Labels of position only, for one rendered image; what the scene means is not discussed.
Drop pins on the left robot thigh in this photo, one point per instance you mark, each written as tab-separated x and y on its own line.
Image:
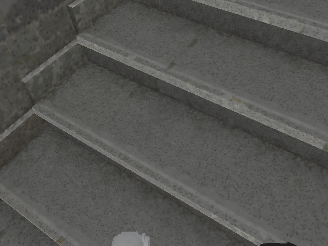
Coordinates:
131	239

